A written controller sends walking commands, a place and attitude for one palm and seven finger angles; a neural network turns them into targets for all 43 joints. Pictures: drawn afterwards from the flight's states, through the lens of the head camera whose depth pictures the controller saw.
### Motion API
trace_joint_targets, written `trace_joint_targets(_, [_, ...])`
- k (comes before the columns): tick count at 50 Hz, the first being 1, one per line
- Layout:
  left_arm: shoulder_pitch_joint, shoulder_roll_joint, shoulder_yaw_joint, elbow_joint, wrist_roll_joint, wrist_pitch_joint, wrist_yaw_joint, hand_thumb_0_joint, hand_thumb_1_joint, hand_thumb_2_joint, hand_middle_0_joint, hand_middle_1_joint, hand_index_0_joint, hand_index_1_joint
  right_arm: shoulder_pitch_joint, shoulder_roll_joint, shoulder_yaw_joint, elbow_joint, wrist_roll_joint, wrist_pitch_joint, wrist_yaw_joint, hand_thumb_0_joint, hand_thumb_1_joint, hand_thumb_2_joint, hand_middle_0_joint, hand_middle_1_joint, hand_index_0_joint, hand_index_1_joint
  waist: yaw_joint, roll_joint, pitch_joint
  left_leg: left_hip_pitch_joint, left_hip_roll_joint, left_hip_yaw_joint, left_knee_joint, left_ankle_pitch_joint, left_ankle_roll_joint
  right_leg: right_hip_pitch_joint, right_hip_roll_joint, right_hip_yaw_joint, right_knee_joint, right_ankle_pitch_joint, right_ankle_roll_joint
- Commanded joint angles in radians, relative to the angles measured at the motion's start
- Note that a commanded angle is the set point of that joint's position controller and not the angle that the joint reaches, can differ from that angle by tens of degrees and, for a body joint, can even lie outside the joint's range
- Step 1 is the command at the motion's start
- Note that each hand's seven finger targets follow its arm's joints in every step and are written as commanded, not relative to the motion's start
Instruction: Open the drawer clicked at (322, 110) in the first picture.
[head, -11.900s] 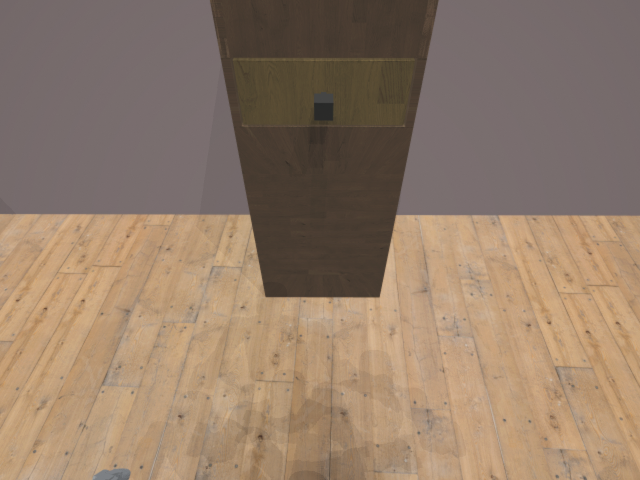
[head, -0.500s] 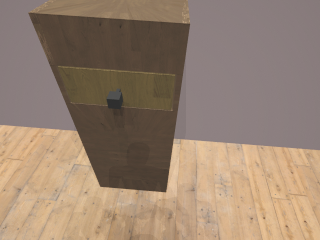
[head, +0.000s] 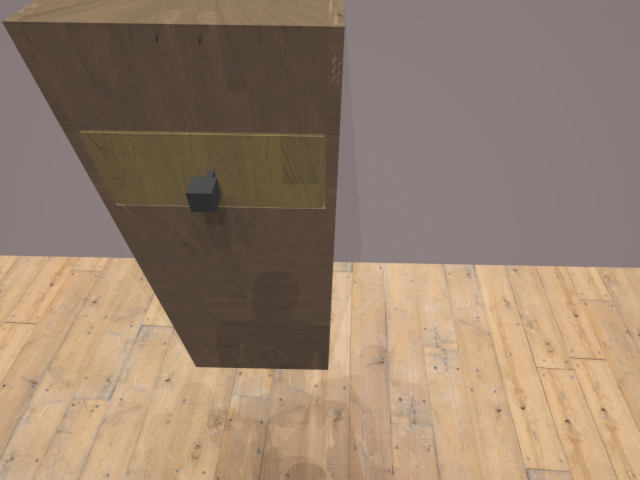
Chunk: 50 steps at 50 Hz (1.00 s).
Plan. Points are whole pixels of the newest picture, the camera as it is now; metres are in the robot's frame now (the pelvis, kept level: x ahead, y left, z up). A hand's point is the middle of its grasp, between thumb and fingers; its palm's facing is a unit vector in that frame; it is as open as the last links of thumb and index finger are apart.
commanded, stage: come to a stop and stand still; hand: left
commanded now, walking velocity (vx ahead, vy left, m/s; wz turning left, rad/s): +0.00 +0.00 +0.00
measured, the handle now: (206, 186) +0.54 +0.22 +0.05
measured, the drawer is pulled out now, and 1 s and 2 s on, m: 0.00 0.00 0.00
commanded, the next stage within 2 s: look again from close up in 0.36 s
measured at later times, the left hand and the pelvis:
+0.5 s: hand out of the picture -0.04 +0.15 -0.18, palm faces +0.03 -0.99 -0.16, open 7.4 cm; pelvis -0.01 +0.00 +0.00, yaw +1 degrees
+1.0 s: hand out of the picture -0.02 +0.18 -0.18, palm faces +0.05 -0.98 -0.17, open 7.4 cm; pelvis -0.02 +0.02 +0.00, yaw +2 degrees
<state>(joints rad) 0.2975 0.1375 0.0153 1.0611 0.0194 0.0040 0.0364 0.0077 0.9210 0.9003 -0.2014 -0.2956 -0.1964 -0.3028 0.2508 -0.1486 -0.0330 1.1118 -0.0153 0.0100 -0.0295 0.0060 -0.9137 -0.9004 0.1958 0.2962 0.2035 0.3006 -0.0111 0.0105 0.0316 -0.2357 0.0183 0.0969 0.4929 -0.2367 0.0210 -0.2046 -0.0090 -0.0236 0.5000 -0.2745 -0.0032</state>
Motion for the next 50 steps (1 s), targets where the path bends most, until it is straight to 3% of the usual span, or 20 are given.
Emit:
trace_joint_targets(1, [0.052, 0.1, 0.005, -0.022, -0.003, -0.018, 0.004, 0.0, 0.9, 0.9, -0.2, -0.3, -0.2, -0.3, 0.056, -0.063, 0.0, -0.018, 0.002, -0.012, 0.005, 0.0, -0.9, -0.9, 0.2, 0.3, 0.2, 0.3, -0.003, -0.044, 0.066, 0.022, 0.076, -0.095, -0.116, 0.001, -0.005, -0.097, -0.103, 0.119, -0.195, -0.017, -0.022])
trace_joint_targets(6, [0.058, 0.111, 0.002, -0.009, -0.005, -0.021, 0.002, 0.0, 0.9, 0.9, -0.2, -0.3, -0.2, -0.3, 0.062, -0.08, 0.007, -0.013, 0.001, -0.011, 0.009, 0.0, -0.9, -0.9, 0.2, 0.3, 0.2, 0.3, 0.004, -0.031, 0.088, 0.015, 0.075, -0.1, -0.146, -0.027, -0.009, -0.096, -0.095, 0.119, -0.23, -0.071, -0.015])
trace_joint_targets(18, [0.09, 0.088, 0.0, 0.008, -0.007, -0.027, 0.003, 0.0, 0.9, 0.9, -0.2, -0.3, -0.2, -0.3, 0.102, -0.075, 0.014, 0.004, 0.002, -0.018, 0.005, 0.0, -0.9, -0.9, 0.2, 0.3, 0.2, 0.3, 0.007, -0.013, 0.056, 0.02, 0.085, -0.104, -0.167, 0.0, -0.01, -0.052, -0.09, 0.103, -0.22, -0.005, -0.016])
trace_joint_targets(19, [0.138, 0.119, -0.008, 0.031, 0.008, -0.04, 0.037, 0.0, 0.9, 0.9, -0.2, -0.3, -0.2, -0.3, -0.017, -0.109, 0.015, -0.073, 0.006, -0.03, 0.016, 0.0, -0.9, -0.9, 0.2, 0.3, 0.2, 0.3, 0.051, -0.036, 0.123, -0.067, 0.086, -0.071, 0.033, -0.034, -0.041, -0.089, -0.142, 0.138, -0.208, 0.153, -0.008])
trace_joint_targets(20, [0.108, 0.145, -0.012, 0.025, 0.004, -0.058, 0.03, 0.0, 0.9, 0.9, -0.2, -0.3, -0.2, -0.3, 0.005, -0.082, 0.025, -0.099, 0.007, -0.028, 0.021, 0.0, -0.9, -0.9, 0.2, 0.3, 0.2, 0.3, -0.008, -0.035, 0.061, 0.011, 0.068, -0.083, 0.016, -0.006, -0.042, -0.11, -0.194, 0.168, -0.209, 0.22, -0.046])
trace_joint_targets(21, [0.081, 0.136, -0.011, -0.002, -0.003, -0.064, 0.027, 0.0, 0.9, 0.9, -0.2, -0.3, -0.2, -0.3, 0.106, -0.051, 0.025, -0.087, 0.0, -0.031, 0.019, 0.0, -0.9, -0.9, 0.2, 0.3, 0.2, 0.3, -0.032, -0.061, -0.067, 0.051, 0.052, -0.089, 0.007, -0.01, -0.024, -0.041, -0.17, 0.151, -0.163, 0.138, -0.061])
trace_joint_targets(22, [0.063, 0.128, -0.01, -0.014, -0.006, -0.062, 0.023, 0.0, 0.9, 0.9, -0.2, -0.3, -0.2, -0.3, 0.118, -0.064, 0.025, -0.079, -0.002, -0.035, 0.017, 0.0, -0.9, -0.9, 0.2, 0.3, 0.2, 0.3, -0.026, -0.056, -0.104, 0.052, 0.053, -0.093, -0.001, 0.033, -0.015, -0.015, -0.147, 0.132, -0.14, 0.12, -0.063])
trace_joint_targets(24, [0.059, 0.115, -0.008, -0.022, -0.008, -0.05, 0.017, 0.0, 0.9, 0.9, -0.2, -0.3, -0.2, -0.3, 0.112, -0.076, 0.022, -0.084, 0.0, -0.036, 0.012, 0.0, -0.9, -0.9, 0.2, 0.3, 0.2, 0.3, -0.017, 0.016, -0.045, 0.023, 0.07, -0.113, -0.033, 0.068, -0.005, -0.053, -0.112, 0.103, -0.112, 0.043, -0.058])
trace_joint_targets(25, [0.059, 0.112, -0.01, -0.023, -0.005, -0.042, 0.015, 0.0, 0.9, 0.9, -0.2, -0.3, -0.2, -0.3, 0.107, -0.077, 0.024, -0.091, -0.001, -0.034, 0.011, 0.0, -0.9, -0.9, 0.2, 0.3, 0.2, 0.3, -0.012, 0.022, 0.006, -0.011, 0.08, -0.125, -0.05, 0.052, 0.002, -0.068, -0.097, 0.08, -0.104, 0.02, -0.052])
trace_joint_targets(28, [0.085, 0.088, -0.013, -0.023, -0.004, -0.033, 0.009, 0.0, 0.9, 0.9, -0.2, -0.3, -0.2, -0.3, 0.103, -0.093, 0.02, -0.103, -0.002, -0.034, 0.009, 0.0, -0.9, -0.9, 0.2, 0.3, 0.2, 0.3, -0.001, -0.007, 0.063, -0.081, 0.086, -0.155, -0.098, -0.031, 0.014, -0.074, -0.075, 0.071, -0.088, -0.009, -0.045])
trace_joint_targets(36, [0.098, 0.085, -0.009, -0.04, -0.002, -0.024, 0.006, 0.0, 0.9, 0.9, -0.2, -0.3, -0.2, -0.3, 0.093, -0.112, 0.02, -0.097, -0.003, -0.042, 0.008, 0.0, -0.9, -0.9, 0.2, 0.3, 0.2, 0.3, 0.015, 0.012, 0.054, -0.09, 0.102, -0.182, -0.171, -0.058, 0.025, -0.02, -0.074, 0.04, -0.067, 0.063, -0.03])
trace_joint_targets(39, [0.098, 0.091, -0.009, -0.039, -0.002, -0.024, 0.004, 0.0, 0.9, 0.9, -0.2, -0.3, -0.2, -0.3, 0.086, -0.115, 0.019, -0.094, -0.001, -0.04, 0.009, 0.0, -0.9, -0.9, 0.2, 0.3, 0.2, 0.3, 0.015, -0.013, 0.052, -0.087, 0.098, -0.176, -0.18, -0.078, 0.023, -0.013, -0.08, 0.042, -0.083, 0.067, -0.026])
trace_joint_targets(50, [0.103, 0.097, -0.011, -0.023, 0.0, -0.025, 0.002, 0.0, 0.9, 0.9, -0.2, -0.3, -0.2, -0.3, 0.077, -0.117, 0.021, -0.067, 0.001, -0.037, 0.011, 0.0, -0.9, -0.9, 0.2, 0.3, 0.2, 0.3, 0.012, -0.014, 0.057, -0.056, 0.094, -0.164, -0.199, -0.089, 0.016, -0.021, -0.089, 0.051, -0.125, 0.06, -0.02])
